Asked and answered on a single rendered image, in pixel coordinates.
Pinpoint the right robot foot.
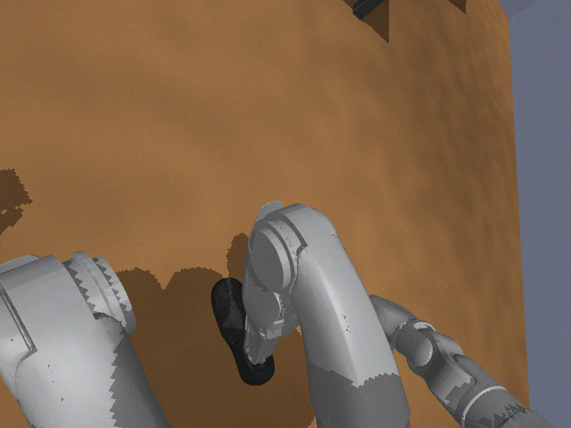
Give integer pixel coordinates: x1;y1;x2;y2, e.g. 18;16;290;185
211;277;275;386

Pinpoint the right robot arm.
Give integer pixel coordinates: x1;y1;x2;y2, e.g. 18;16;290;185
395;319;555;428

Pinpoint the right robot hand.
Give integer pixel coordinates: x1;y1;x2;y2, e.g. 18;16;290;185
369;295;418;352

